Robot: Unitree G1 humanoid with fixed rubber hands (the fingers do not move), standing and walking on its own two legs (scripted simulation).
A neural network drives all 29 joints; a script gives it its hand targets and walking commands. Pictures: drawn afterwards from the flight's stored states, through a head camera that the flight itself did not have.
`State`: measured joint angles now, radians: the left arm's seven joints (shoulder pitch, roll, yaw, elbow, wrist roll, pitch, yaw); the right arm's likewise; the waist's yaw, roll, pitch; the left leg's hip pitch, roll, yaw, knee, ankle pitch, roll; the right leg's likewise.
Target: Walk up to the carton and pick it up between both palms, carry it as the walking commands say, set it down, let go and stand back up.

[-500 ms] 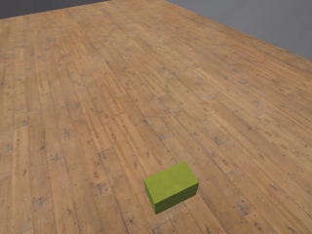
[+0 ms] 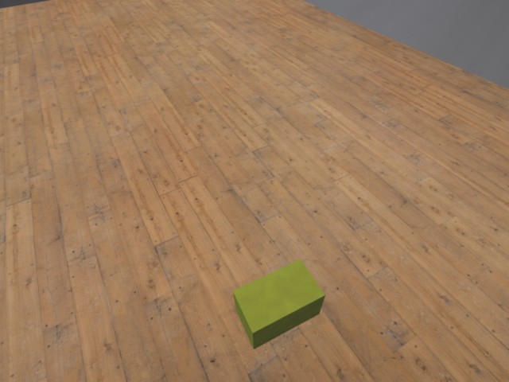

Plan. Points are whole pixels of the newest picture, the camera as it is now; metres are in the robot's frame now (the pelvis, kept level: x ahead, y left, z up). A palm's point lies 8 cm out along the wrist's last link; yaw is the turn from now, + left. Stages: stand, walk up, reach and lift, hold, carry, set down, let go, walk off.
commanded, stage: walk up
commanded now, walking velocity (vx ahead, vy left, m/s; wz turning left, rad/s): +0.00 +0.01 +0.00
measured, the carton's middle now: (277, 303) +0.55 -0.06 -0.68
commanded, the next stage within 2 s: none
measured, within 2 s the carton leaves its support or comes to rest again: neither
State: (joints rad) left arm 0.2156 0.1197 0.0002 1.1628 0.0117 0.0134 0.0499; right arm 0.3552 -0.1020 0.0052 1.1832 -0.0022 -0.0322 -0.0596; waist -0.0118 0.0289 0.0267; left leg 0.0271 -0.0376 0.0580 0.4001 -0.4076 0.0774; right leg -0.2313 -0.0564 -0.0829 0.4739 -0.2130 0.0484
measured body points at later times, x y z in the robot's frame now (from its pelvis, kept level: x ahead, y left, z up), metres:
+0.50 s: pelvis +0.10 -0.08 -0.02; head +0.13 -0.04 +0.43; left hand +0.25 +0.17 -0.16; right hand -0.07 -0.32 -0.12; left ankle -0.12 +0.06 -0.73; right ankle +0.18 -0.22 -0.70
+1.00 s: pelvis +0.22 -0.17 +0.00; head +0.27 -0.14 +0.45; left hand +0.11 +0.05 -0.15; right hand +0.50 -0.32 -0.11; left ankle +0.21 -0.07 -0.70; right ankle +0.25 -0.24 -0.73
